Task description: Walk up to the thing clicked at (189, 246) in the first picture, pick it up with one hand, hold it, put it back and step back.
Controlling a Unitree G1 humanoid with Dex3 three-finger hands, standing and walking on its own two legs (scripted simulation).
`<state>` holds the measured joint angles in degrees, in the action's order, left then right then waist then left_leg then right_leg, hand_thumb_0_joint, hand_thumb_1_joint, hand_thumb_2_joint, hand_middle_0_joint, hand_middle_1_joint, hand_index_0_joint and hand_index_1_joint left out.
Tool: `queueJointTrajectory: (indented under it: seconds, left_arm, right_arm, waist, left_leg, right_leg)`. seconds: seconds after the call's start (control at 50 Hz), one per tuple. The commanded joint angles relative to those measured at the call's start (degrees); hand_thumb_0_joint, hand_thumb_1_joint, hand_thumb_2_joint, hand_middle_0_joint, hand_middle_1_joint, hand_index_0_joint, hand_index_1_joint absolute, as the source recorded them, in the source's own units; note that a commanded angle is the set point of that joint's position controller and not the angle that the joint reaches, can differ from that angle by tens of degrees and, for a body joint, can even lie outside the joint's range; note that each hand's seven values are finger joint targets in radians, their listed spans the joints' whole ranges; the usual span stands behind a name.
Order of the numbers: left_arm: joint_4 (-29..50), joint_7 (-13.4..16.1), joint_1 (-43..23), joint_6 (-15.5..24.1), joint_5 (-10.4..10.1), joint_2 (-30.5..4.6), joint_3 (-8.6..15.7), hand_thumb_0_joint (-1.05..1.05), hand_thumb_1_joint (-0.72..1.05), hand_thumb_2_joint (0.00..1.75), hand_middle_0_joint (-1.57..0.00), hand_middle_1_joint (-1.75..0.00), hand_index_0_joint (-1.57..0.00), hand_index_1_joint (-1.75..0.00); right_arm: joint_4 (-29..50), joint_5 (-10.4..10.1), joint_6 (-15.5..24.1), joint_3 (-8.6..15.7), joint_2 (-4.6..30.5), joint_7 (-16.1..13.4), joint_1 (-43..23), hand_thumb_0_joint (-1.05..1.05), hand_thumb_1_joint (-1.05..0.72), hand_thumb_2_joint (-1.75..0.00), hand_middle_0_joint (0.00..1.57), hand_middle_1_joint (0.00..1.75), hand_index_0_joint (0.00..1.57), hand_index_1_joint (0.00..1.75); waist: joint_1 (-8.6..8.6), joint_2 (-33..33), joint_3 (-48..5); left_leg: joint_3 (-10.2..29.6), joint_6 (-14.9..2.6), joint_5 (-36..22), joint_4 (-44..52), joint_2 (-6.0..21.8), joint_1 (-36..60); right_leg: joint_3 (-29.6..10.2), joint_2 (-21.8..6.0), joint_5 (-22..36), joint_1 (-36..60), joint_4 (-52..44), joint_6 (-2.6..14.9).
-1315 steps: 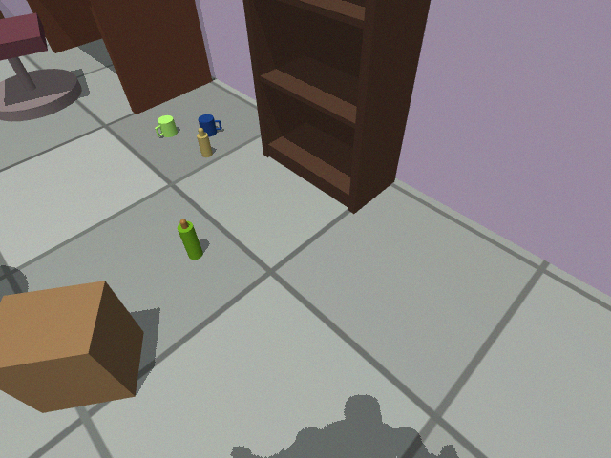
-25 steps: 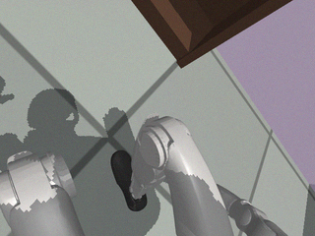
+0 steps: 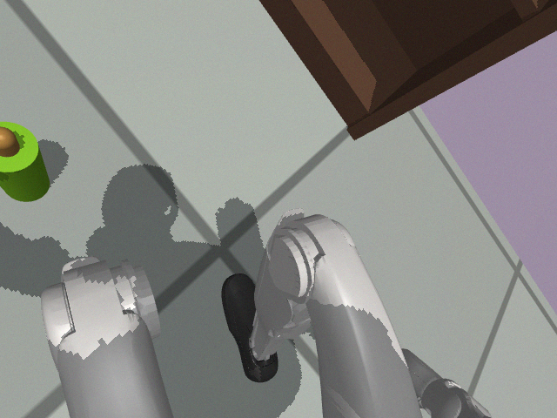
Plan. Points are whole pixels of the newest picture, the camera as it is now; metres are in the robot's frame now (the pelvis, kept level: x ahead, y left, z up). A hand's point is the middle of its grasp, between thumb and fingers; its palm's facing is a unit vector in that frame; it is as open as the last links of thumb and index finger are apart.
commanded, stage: rise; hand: left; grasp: from the side
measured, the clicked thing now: (15, 163) +0.47 +0.24 -0.21
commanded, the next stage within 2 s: home in 0.12 s
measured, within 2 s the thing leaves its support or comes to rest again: neither
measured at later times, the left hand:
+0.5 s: hand out of the picture +0.41 +0.41 -0.01, palm faces +0.29 -0.84 -0.46, open 16.8 cm
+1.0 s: hand out of the picture +0.30 +0.29 +0.17, palm faces +0.28 -0.87 -0.41, open 16.7 cm
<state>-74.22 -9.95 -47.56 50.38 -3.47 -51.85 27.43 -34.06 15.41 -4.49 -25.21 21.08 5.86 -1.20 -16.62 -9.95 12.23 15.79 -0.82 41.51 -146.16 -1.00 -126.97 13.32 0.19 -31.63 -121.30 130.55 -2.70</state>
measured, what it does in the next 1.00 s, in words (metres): rises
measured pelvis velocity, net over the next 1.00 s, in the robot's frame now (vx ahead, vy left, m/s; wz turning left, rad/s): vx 0.06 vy -0.01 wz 0.20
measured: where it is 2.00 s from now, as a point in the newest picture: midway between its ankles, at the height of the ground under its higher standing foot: (195, 384)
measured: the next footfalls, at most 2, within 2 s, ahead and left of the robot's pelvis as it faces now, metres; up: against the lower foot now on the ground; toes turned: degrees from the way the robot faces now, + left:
none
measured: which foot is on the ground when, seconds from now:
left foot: down 0.00-1.00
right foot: down 0.00-1.00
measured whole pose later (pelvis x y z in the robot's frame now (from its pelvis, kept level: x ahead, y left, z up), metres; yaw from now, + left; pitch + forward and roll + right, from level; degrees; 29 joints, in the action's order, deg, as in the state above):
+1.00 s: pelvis +0.06 -0.01 +0.28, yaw +11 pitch +26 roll -3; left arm -30.1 6.7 -5.1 -3.7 1.9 -21.3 9.4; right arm -29.7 -2.6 -2.4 -1.0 14.3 -5.2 7.2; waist -3.5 0.3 -10.3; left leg 3.1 0.4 36.6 -88.5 0.9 -78.4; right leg 3.2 -0.3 -32.0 -79.1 84.7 0.4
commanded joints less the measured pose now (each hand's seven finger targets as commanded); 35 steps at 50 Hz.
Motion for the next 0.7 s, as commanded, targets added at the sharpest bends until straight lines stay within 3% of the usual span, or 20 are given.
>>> queueJointTrajectory:
  seconds: [0.0, 0.02, 0.04, 0.06, 0.08, 0.1, 0.18, 0.2, 0.22, 0.26, 0.28, 0.3, 0.34, 0.36, 0.42, 0.5, 0.54, 0.56, 0.58, 0.68]
  left_arm:
    - [3.5, -3.4, -13.7, -1.7, -1.8, -3.6, -4.9, 0.00, -0.49, 0.11, -0.12, -0.10, -0.12, -0.09]
    - [2.5, -3.6, -14.3, -2.2, -1.7, -4.6, -4.8, 0.00, -0.50, 0.09, -0.08, -0.07, -0.09, -0.06]
    - [4.6, -3.5, -17.0, -2.2, -1.8, -7.4, -2.6, 0.00, -0.50, 0.10, -0.06, -0.03, -0.04, -0.05]
    - [0.4, -1.0, -14.0, -5.9, 6.8, -14.7, -0.7, 0.00, -0.58, 0.10, -0.09, -0.08, -0.07, -0.09]
    - [2.1, -0.4, -17.5, -7.7, 6.6, -11.9, -2.2, 0.00, -0.58, 0.09, -0.09, -0.08, -0.08, -0.08]
    - [3.3, -0.3, -19.2, -8.7, 7.0, -11.8, -2.0, 0.00, -0.57, 0.10, -0.08, -0.08, -0.07, -0.09]
    - [14.5, 2.4, -22.7, -13.9, 10.8, -25.6, 6.2, 0.00, -0.61, 0.11, -0.10, -0.08, -0.08, -0.10]
    - [17.2, 3.0, -20.9, -15.3, 11.7, -26.6, 7.2, 0.00, -0.61, 0.11, -0.10, -0.08, -0.08, -0.10]
    - [17.8, 3.5, -18.0, -17.1, 12.0, -26.3, 7.9, 0.00, -0.53, 0.19, -0.11, -0.13, -0.11, -0.13]
    - [20.1, 4.2, -17.1, -20.1, 12.2, -22.7, 6.9, 0.00, -0.37, 0.20, -0.08, -0.10, -0.08, -0.10]
    - [17.7, 4.3, -12.1, -22.0, 12.2, -17.2, 4.5, 0.00, -0.33, 0.19, -0.08, -0.10, -0.08, -0.10]
    - [22.3, 4.7, -13.5, -23.2, 12.0, -16.5, 4.3, 0.00, -0.37, 0.16, -0.08, -0.09, -0.08, -0.09]
    - [21.1, 5.3, -8.3, -26.6, 11.9, -11.4, 2.6, 0.00, -0.38, 0.16, -0.08, -0.09, -0.08, -0.09]
    - [21.7, 5.3, -5.5, -28.1, 11.7, -7.2, 0.0, 0.00, -0.40, 0.16, -0.09, -0.10, -0.09, -0.10]
    - [26.6, 5.6, 1.7, -32.4, 10.7, 1.6, -5.1, 0.00, -0.45, 0.12, -0.08, -0.09, -0.08, -0.09]
    - [40.3, 7.4, 8.8, -37.3, 9.4, 1.9, -5.5, 0.00, -0.47, 0.10, -0.07, -0.07, -0.06, -0.07]
    - [47.5, 8.7, 10.8, -39.4, 8.8, 1.7, -5.4, 0.00, -0.42, 0.14, -0.07, -0.08, -0.07, -0.08]
    - [47.3, 9.3, 15.7, -40.8, 8.8, 2.9, -5.4, 0.00, -0.41, 0.14, -0.08, -0.09, -0.08, -0.09]
    - [52.7, 10.1, 14.7, -41.3, 8.5, 1.3, -4.7, 0.00, -0.41, 0.14, -0.07, -0.09, -0.07, -0.09]
    - [57.6, 13.6, 21.6, -45.3, 7.8, 5.0, -6.1, 0.00, -0.38, 0.17, -0.09, -0.10, -0.09, -0.10]
  right_arm:
    - [0.3, -2.2, -0.4, 7.8, 18.8, -1.6, 7.1, 0.00, -0.87, -0.89, 0.20, 0.30, 0.20, 0.30]
    - [0.4, -2.6, -0.3, 7.9, 18.8, -1.8, 6.9, 0.00, -0.86, -0.89, 0.20, 0.30, 0.20, 0.30]
    - [0.4, -2.7, -0.5, 8.0, 18.8, -1.7, 8.0, 0.00, -0.84, -0.90, 0.20, 0.30, 0.20, 0.30]
    - [-0.9, -3.9, -1.6, 10.7, 16.7, -1.6, 9.0, 0.00, -0.92, -0.93, 0.20, 0.30, 0.20, 0.30]
    - [-0.2, -4.2, -2.2, 10.8, 16.5, -1.4, 10.0, 0.00, -0.95, -0.92, 0.20, 0.30, 0.20, 0.30]
    - [0.0, -4.7, -2.5, 11.3, 16.4, -1.3, 10.3, 0.00, -0.94, -0.92, 0.20, 0.30, 0.20, 0.30]
    - [1.8, -6.1, -4.6, 13.6, 15.9, -1.4, 11.8, 0.00, -0.98, -0.93, 0.20, 0.30, 0.20, 0.30]
    - [2.6, -6.6, -5.0, 14.6, 15.7, -1.4, 12.3, 0.00, -0.99, -0.94, 0.20, 0.30, 0.20, 0.30]
    - [2.8, -7.1, -5.5, 15.2, 15.3, -1.5, 13.1, 0.00, -0.91, -0.90, 0.20, 0.30, 0.20, 0.30]
    - [2.8, -8.0, -6.0, 16.8, 14.3, -1.9, 13.7, 0.00, -0.90, -0.90, 0.20, 0.30, 0.20, 0.30]
    - [2.2, -8.5, -6.1, 17.8, 13.7, -2.0, 14.9, 0.00, -0.90, -0.90, 0.20, 0.30, 0.20, 0.30]
    - [2.7, -8.9, -6.1, 18.8, 13.3, -2.1, 15.3, 0.00, -0.90, -0.90, 0.20, 0.30, 0.20, 0.30]
    - [2.2, -10.2, -6.3, 20.8, 12.3, -2.4, 16.6, 0.00, -0.90, -0.90, 0.20, 0.30, 0.20, 0.30]
    - [2.6, -10.7, -6.4, 21.7, 11.7, -2.4, 16.9, 0.00, -0.90, -0.90, 0.20, 0.30, 0.20, 0.30]
    - [2.7, -12.7, -6.1, 24.7, 10.9, -2.6, 17.4, 0.00, -0.90, -0.90, 0.20, 0.30, 0.20, 0.30]
    - [5.4, -15.5, -6.2, 27.6, 9.9, -3.6, 17.9, 0.00, -0.90, -0.90, 0.20, 0.30, 0.20, 0.30]
    - [6.6, -16.6, -5.8, 28.2, 8.9, -4.5, 17.0, 0.00, -0.90, -0.90, 0.20, 0.30, 0.20, 0.30]
    - [7.5, -17.2, -5.5, 28.4, 8.3, -5.2, 16.3, 0.00, -0.90, -0.90, 0.20, 0.30, 0.20, 0.30]
    - [8.1, -17.6, -5.2, 28.4, 7.9, -5.8, 15.7, 0.00, -0.90, -0.90, 0.20, 0.30, 0.20, 0.30]
    - [9.5, -18.4, -2.7, 28.0, 4.3, -9.0, 13.6, 0.00, -0.90, -0.90, 0.20, 0.30, 0.20, 0.30]
  waist:
    - [-7.66, 24.6, -30.7]
    - [-7.72, 22.6, -30.0]
    - [-7.16, 22.3, -31.0]
    - [-2.03, 27.4, -35.7]
    - [-3.73, 28.3, -36.9]
    - [-3.21, 29.5, -38.1]
    - [2.89, 39.1, -50.4]
    - [3.51, 41.5, -52.3]
    - [4.12, 42.3, -52.9]
    - [4.68, 42.0, -53.1]
    - [4.14, 40.8, -51.0]
    - [4.89, 40.1, -53.0]
    - [6.29, 36.4, -52.1]
    - [5.74, 35.1, -52.0]
    - [6.97, 29.5, -51.6]
    - [9.19, 22.0, -57.4]
    - [9.94, 19.5, -57.1]
    - [10.94, 19.4, -56.9]
    - [11.54, 19.9, -57.1]
    - [12.11, 20.1, -53.7]
  left_leg:
    - [-2.9, 0.24, -6.4, 20.3, 2.9, 16.8]
    - [-2.9, -0.13, -5.1, 20.0, 2.9, 15.8]
    - [-2.9, -0.16, -5.1, 19.9, 2.8, 16.2]
    - [-4.6, 0.61, -8.0, 22.4, 2.8, 21.4]
    - [-4.0, 0.88, -8.8, 22.9, 3.1, 22.7]
    - [-3.8, 1.11, -7.9, 23.9, 3.2, 24.3]
    - [-5.5, 1.80, -11.0, 27.0, 3.1, 31.8]
    - [-5.8, 1.95, -11.4, 28.1, 3.0, 33.5]
    - [-6.2, 2.11, -11.9, 29.1, 3.0, 34.4]
    - [-7.7, 1.94, -11.7, 30.1, 2.7, 33.6]
    - [-8.0, 1.88, -11.3, 31.1, 2.5, 32.3]
    - [-9.0, 1.66, -12.2, 30.9, 2.4, 32.2]
    - [-9.6, 1.27, -10.7, 32.3, 2.2, 31.3]
    - [-9.7, 1.18, -10.0, 33.3, 2.0, 31.2]
    - [-9.0, 0.71, -8.7, 36.6, 1.8, 32.5]
    - [-9.1, -0.47, -4.7, 42.9, 1.3, 35.8]
    - [-8.6, -0.94, -1.5, 46.5, 1.5, 37.1]
    - [-8.5, -0.81, -1.7, 48.5, 1.5, 39.3]
    - [-8.1, -0.83, -0.4, 50.4, 1.6, 40.7]
    - [-10.8, -0.81, -2.2, 57.4, 1.7, 47.6]
  right_leg:
    - [2.6, 2.2, 6.4, 17.0, -9.6, 3.18]
    - [2.4, 2.3, 5.5, 16.8, -10.1, 3.09]
    - [2.5, 2.1, 5.2, 17.1, -10.3, 3.06]
    - [1.2, 1.8, 5.4, 16.4, -10.4, 3.63]
    - [1.4, 1.8, 5.6, 15.1, -9.8, 3.74]
    - [1.4, 1.6, 4.6, 13.6, -9.5, 3.89]
    - [-0.9, 1.1, 5.1, 15.2, -7.8, 4.42]
    - [-1.5, 1.0, 5.1, 14.9, -7.7, 4.57]
    - [-2.0, 0.9, 5.4, 14.8, -7.8, 4.64]
    - [-2.9, 1.2, 5.5, 14.9, -8.9, 4.83]
    - [-3.0, 1.0, 5.0, 14.1, -9.7, 4.88]
    - [-3.7, 1.2, 5.6, 15.0, -10.7, 5.06]
    - [-4.3, 1.0, 4.1, 13.6, -12.7, 5.05]
    - [-4.4, 0.9, 3.4, 13.4, -13.7, 5.10]
    - [-5.2, 0.3, 2.1, 11.9, -16.9, 5.28]
    - [-7.1, 0.2, 0.0, 21.1, -24.4, 4.78]
    - [-7.8, 0.2, -2.1, 25.3, -27.6, 4.44]
    - [-8.3, 0.0, -2.0, 26.7, -29.2, 4.44]
    - [-8.7, 0.0, -2.9, 28.2, -30.3, 4.31]
    - [-11.2, 0.0, -2.7, 37.8, -39.8, 4.18]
